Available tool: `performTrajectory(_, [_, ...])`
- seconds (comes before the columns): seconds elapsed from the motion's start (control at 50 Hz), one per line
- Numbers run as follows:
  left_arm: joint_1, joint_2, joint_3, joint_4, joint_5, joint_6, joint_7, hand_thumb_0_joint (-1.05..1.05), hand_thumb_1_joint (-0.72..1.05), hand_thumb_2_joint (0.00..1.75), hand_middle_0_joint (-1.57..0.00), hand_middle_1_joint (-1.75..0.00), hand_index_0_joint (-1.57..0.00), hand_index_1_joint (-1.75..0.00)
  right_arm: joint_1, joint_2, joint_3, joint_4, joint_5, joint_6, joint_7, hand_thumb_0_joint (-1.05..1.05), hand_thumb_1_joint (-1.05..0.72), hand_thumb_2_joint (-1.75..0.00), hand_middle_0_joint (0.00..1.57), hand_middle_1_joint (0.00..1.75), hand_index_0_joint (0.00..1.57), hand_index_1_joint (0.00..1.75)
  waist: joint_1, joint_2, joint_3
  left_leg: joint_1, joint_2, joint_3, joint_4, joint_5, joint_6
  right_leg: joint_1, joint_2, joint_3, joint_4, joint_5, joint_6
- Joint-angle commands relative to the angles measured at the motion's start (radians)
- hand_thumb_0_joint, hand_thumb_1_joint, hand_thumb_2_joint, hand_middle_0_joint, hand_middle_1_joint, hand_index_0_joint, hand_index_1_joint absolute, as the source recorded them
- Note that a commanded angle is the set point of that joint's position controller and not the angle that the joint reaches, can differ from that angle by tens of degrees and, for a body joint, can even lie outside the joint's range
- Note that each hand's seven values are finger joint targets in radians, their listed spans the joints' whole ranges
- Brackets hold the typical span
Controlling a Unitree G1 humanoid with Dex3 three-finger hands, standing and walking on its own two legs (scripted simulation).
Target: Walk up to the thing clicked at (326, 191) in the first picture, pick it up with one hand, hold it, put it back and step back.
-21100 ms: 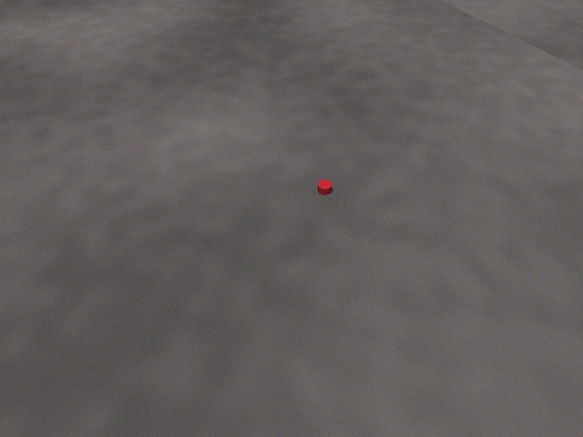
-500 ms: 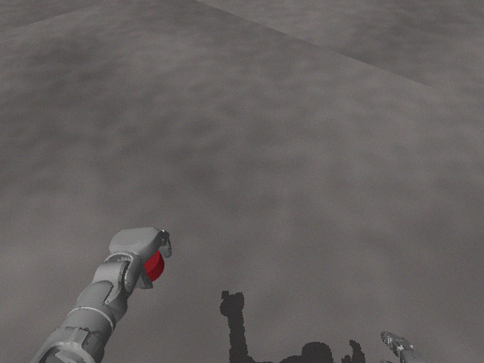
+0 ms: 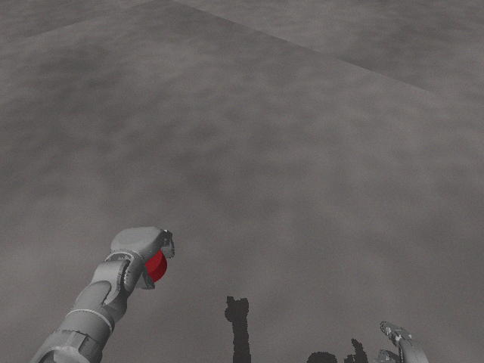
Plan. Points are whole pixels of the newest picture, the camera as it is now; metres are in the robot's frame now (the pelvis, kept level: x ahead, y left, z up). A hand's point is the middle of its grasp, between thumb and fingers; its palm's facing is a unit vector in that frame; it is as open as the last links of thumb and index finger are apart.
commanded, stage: hold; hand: left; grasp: from above
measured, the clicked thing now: (147, 263) +0.31 +0.23 -0.06
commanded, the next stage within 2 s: crouch in 0.66 s
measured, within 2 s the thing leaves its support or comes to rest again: neither
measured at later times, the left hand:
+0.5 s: hand (144, 267) +0.29 +0.22 -0.03, palm faces -0.44 -0.06 -0.90, open 8.3 cm
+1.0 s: hand (147, 272) +0.29 +0.22 -0.06, palm faces -0.46 -0.06 -0.89, open 8.3 cm
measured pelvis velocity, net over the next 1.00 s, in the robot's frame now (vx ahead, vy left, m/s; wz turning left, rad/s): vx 0.01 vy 0.00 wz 0.01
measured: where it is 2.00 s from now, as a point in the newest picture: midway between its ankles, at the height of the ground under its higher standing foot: outside the picture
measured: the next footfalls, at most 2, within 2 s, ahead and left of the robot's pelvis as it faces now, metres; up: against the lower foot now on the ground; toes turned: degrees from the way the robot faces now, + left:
none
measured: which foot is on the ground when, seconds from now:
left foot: down 0.00-1.00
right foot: down 0.00-1.00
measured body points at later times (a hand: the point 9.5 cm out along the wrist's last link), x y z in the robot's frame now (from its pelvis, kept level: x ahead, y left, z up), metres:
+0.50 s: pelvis +0.00 +0.00 +0.00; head +0.00 -0.02 +0.45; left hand +0.31 +0.22 +0.02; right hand +0.15 -0.25 -0.11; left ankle +0.03 +0.13 -0.74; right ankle +0.02 -0.13 -0.74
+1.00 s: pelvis +0.01 +0.00 +0.00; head +0.02 -0.01 +0.45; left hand +0.31 +0.22 -0.01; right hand +0.15 -0.25 -0.12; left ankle +0.03 +0.13 -0.74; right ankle +0.02 -0.13 -0.74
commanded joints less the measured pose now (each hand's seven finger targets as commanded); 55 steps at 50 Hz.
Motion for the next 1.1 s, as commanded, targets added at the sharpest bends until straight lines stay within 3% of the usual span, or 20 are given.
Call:
performTrajectory(0.0, [-0.314,0.195,0.106,-0.191,-0.005,-0.001,0.042,0.0,0.58,0.58,-0.79,-0.88,-0.91,-0.76,-0.105,-0.12,-0.04,-0.142,0.002,-0.05,-0.013,0.0,-0.9,-0.9,0.2,0.3,0.2,0.3,0.005,-0.044,-0.205,0.121,-0.043,0.01,-0.059,0.093,0.03,0.009,0.045,-0.028,-0.109,0.081,-0.019])
performTrajectory(0.02, [-0.299,0.168,0.082,-0.179,-0.003,0.001,0.041,0.0,0.58,0.58,-0.79,-0.88,-0.91,-0.76,-0.108,-0.121,-0.04,-0.143,0.002,-0.05,-0.011,0.0,-0.9,-0.9,0.2,0.3,0.2,0.3,-0.006,-0.052,-0.189,0.118,-0.044,0.01,-0.06,0.084,0.031,0.0,0.044,-0.026,-0.11,0.077,-0.019])
performTrajectory(0.08, [-0.338,0.241,0.137,-0.204,0.009,0.0,0.046,0.0,0.57,0.58,-0.79,-0.86,-0.91,-0.74,-0.112,-0.122,-0.041,-0.142,0.004,-0.047,-0.014,0.0,-0.9,-0.9,0.2,0.3,0.2,0.3,0.01,-0.031,-0.219,0.129,-0.046,0.013,-0.061,0.103,0.031,0.017,0.042,-0.025,-0.112,0.09,-0.02])
performTrajectory(0.12, [-0.348,0.188,0.088,-0.211,0.006,0.0,0.043,0.0,0.59,0.57,-0.79,-0.88,-0.92,-0.76,-0.109,-0.116,-0.038,-0.14,0.003,-0.049,-0.012,0.0,-0.9,-0.9,0.2,0.3,0.2,0.3,-0.003,-0.038,-0.213,0.132,-0.042,0.009,-0.063,0.107,0.031,0.013,0.045,-0.029,-0.107,0.1,-0.02])
performTrajectory(0.16, [-0.317,0.204,0.113,-0.179,0.004,0.004,0.05,0.0,0.6,0.57,-0.79,-0.89,-0.92,-0.76,-0.108,-0.121,-0.04,-0.137,0.005,-0.049,-0.014,0.0,-0.91,-0.9,0.2,0.3,0.2,0.3,0.006,-0.031,-0.206,0.127,-0.04,0.007,-0.068,0.106,0.026,0.014,0.048,-0.031,-0.106,0.089,-0.024])
performTrajectory(0.36, [-0.357,0.206,0.104,-0.203,0.007,0.0,0.056,0.0,0.6,0.57,-0.82,-0.85,-0.93,-0.73,-0.107,-0.121,-0.041,-0.13,0.002,-0.051,-0.013,0.0,-0.91,-0.9,0.2,0.3,0.2,0.3,-0.004,-0.04,-0.223,0.145,-0.042,0.008,-0.061,0.119,0.028,0.022,0.044,-0.028,-0.113,0.107,-0.02])
performTrajectory(0.4, [-0.364,0.226,0.126,-0.218,0.007,-0.001,0.061,0.0,0.61,0.55,-0.82,-0.86,-0.94,-0.73,-0.112,-0.116,-0.04,-0.131,0.002,-0.051,-0.014,0.0,-0.91,-0.9,0.2,0.3,0.2,0.3,0.007,-0.019,-0.233,0.145,-0.045,0.012,-0.061,0.119,0.028,0.024,0.041,-0.028,-0.115,0.106,-0.02])
performTrajectory(0.44, [-0.305,0.182,0.096,-0.188,0.005,0.003,0.058,0.0,0.63,0.56,-0.83,-0.86,-0.95,-0.73,-0.116,-0.115,-0.039,-0.133,0.002,-0.051,-0.013,0.0,-0.9,-0.9,0.2,0.3,0.2,0.3,0.005,-0.038,-0.216,0.14,-0.045,0.011,-0.061,0.125,0.028,0.025,0.041,-0.028,-0.112,0.113,-0.021])
performTrajectory(0.46, [-0.351,0.178,0.081,-0.21,0.008,0.002,0.057,0.0,0.62,0.56,-0.83,-0.85,-0.95,-0.73,-0.112,-0.113,-0.04,-0.131,0.002,-0.051,-0.013,0.0,-0.91,-0.9,0.2,0.3,0.2,0.3,0.0,-0.033,-0.227,0.143,-0.045,0.01,-0.059,0.141,0.028,0.022,0.042,-0.029,-0.111,0.131,-0.02])
performTrajectory(0.5, [-0.309,0.213,0.12,-0.194,0.007,0.003,0.057,0.0,0.61,0.56,-0.82,-0.85,-0.94,-0.73,-0.114,-0.117,-0.042,-0.13,0.005,-0.049,-0.014,0.0,-0.9,-0.9,0.2,0.3,0.2,0.3,0.019,-0.036,-0.215,0.135,-0.045,0.011,-0.063,0.137,0.027,0.033,0.042,-0.033,-0.116,0.12,-0.021])
performTrajectory(0.54, [-0.299,0.18,0.089,-0.189,0.004,0.006,0.05,0.0,0.63,0.56,-0.84,-0.85,-0.95,-0.73,-0.116,-0.114,-0.043,-0.133,0.004,-0.048,-0.012,0.0,-0.91,-0.9,0.2,0.3,0.2,0.3,0.008,-0.041,-0.211,0.139,-0.045,0.009,-0.064,0.144,0.027,0.031,0.042,-0.032,-0.112,0.129,-0.022])
performTrajectory(0.6, [-0.33,0.201,0.105,-0.22,0.007,0.003,0.054,0.0,0.62,0.55,-0.83,-0.85,-0.95,-0.73,-0.106,-0.118,-0.046,-0.131,0.003,-0.045,-0.012,0.0,-0.91,-0.9,0.2,0.3,0.2,0.3,0.006,-0.014,-0.236,0.157,-0.04,0.006,-0.065,0.163,0.023,0.037,0.046,-0.033,-0.103,0.147,-0.026])
performTrajectory(0.66, [-0.333,0.175,0.08,-0.21,0.01,0.006,0.059,0.0,0.62,0.53,-0.82,-0.85,-0.94,-0.72,-0.104,-0.119,-0.046,-0.131,0.004,-0.044,-0.011,0.0,-0.91,-0.9,0.2,0.3,0.2,0.3,-0.003,-0.034,-0.225,0.152,-0.039,0.005,-0.061,0.17,0.024,0.027,0.047,-0.035,-0.101,0.157,-0.025])
performTrajectory(0.7, [-0.327,0.22,0.129,-0.196,0.012,0.005,0.069,0.0,0.62,0.53,-0.82,-0.83,-0.94,-0.71,-0.103,-0.12,-0.046,-0.129,0.003,-0.044,-0.012,0.0,-0.9,-0.9,0.2,0.3,0.2,0.3,0.014,-0.029,-0.218,0.138,-0.042,0.007,-0.061,0.158,0.025,0.036,0.045,-0.037,-0.11,0.142,-0.023])
performTrajectory(0.74, [-0.329,0.174,0.088,-0.199,0.017,0.008,0.069,0.0,0.65,0.6,-0.83,-0.88,-0.97,-0.74,-0.113,-0.113,-0.044,-0.137,0.004,-0.042,-0.009,0.0,-0.9,-0.91,0.2,0.3,0.2,0.3,0.004,-0.034,-0.217,0.144,-0.049,0.015,-0.056,0.151,0.029,0.028,0.037,-0.027,-0.115,0.142,-0.02])
performTrajectory(0.76, [-0.32,0.193,0.11,-0.191,0.017,0.01,0.073,0.0,0.58,0.56,-0.75,-0.88,-0.89,-0.72,-0.105,-0.119,-0.048,-0.13,0.003,-0.042,-0.01,0.0,-0.88,-0.89,0.2,0.3,0.2,0.3,0.004,-0.048,-0.236,0.147,-0.047,0.014,-0.05,0.163,0.03,0.039,0.039,-0.029,-0.111,0.154,-0.018])
performTrajectory(0.82, [-0.296,0.189,0.113,-0.173,0.025,0.006,0.082,0.0,0.55,0.6,-0.82,-0.82,-0.92,-0.73,-0.096,-0.119,-0.052,-0.128,0.003,-0.04,-0.008,0.0,-0.9,-0.9,0.2,0.3,0.2,0.3,0.005,-0.043,-0.222,0.14,-0.046,0.013,-0.049,0.166,0.027,0.029,0.039,-0.031,-0.105,0.157,-0.021])
performTrajectory(0.86, [-0.277,0.154,0.083,-0.132,0.028,0.0,0.089,0.0,0.57,0.54,-0.82,-0.83,-0.93,-0.71,-0.093,-0.115,-0.05,-0.123,0.001,-0.038,-0.007,0.0,-0.9,-0.9,0.2,0.3,0.2,0.3,-0.01,-0.066,-0.187,0.119,-0.046,0.01,-0.046,0.155,0.027,0.01,0.041,-0.035,-0.103,0.147,-0.021])
performTrajectory(0.98, [-0.288,0.147,0.1,-0.008,0.07,-0.04,0.186,0.0,0.55,0.53,-0.82,-0.78,-0.92,-0.68,-0.055,-0.12,-0.062,-0.096,-0.013,-0.029,0.002,0.0,-0.9,-0.9,0.2,0.3,0.2,0.3,-0.032,-0.09,-0.183,0.052,-0.053,0.008,0.019,0.139,0.028,-0.063,0.032,-0.031,-0.05,0.146,-0.018])
performTrajectory(1.08, [-0.405,0.156,0.112,0.115,0.115,-0.056,0.301,0.0,0.58,0.55,-0.84,-0.79,-0.94,-0.69,0.004,-0.14,-0.082,-0.051,-0.034,-0.03,0.02,0.0,-0.9,-0.9,0.2,0.3,0.2,0.3,-0.059,-0.042,-0.249,-0.065,-0.042,0.0,0.158,0.105,0.015,-0.206,0.038,-0.037,0.078,0.11,-0.027])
